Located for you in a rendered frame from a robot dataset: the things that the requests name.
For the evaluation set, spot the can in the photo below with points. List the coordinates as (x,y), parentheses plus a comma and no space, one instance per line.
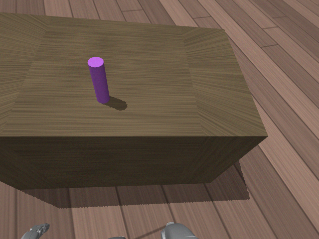
(98,75)

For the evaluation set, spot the left robot hand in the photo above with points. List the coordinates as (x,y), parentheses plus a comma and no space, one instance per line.
(36,231)

